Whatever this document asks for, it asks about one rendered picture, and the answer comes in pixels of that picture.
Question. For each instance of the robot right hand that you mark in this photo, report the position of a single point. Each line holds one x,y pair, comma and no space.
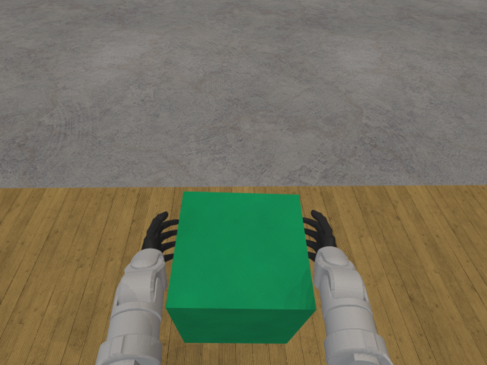
323,234

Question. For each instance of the robot left hand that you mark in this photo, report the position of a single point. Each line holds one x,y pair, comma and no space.
154,237

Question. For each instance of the robot left forearm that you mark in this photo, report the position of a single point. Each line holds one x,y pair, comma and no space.
133,334

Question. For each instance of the carton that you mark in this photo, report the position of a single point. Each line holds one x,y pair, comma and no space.
240,271

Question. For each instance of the robot right forearm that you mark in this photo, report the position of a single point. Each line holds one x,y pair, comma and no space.
351,335

